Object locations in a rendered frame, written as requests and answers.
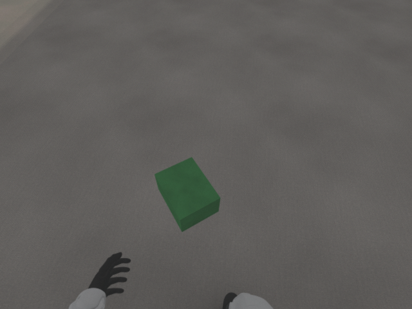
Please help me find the left robot forearm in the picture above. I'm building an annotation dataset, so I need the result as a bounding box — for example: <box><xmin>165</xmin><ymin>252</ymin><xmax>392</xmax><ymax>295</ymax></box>
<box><xmin>69</xmin><ymin>288</ymin><xmax>106</xmax><ymax>309</ymax></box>

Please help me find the robot right foot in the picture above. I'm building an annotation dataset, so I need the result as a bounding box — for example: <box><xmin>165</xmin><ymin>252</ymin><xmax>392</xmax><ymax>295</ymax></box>
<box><xmin>223</xmin><ymin>292</ymin><xmax>237</xmax><ymax>309</ymax></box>

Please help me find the robot right thigh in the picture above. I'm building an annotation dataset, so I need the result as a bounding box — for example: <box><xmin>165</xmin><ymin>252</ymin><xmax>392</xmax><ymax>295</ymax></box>
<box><xmin>229</xmin><ymin>294</ymin><xmax>273</xmax><ymax>309</ymax></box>

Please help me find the carton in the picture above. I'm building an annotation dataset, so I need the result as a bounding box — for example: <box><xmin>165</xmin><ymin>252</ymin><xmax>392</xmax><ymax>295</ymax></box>
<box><xmin>154</xmin><ymin>157</ymin><xmax>220</xmax><ymax>232</ymax></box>

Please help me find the robot left hand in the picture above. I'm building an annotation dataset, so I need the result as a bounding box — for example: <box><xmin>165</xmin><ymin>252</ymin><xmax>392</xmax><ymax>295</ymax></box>
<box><xmin>89</xmin><ymin>252</ymin><xmax>131</xmax><ymax>297</ymax></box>

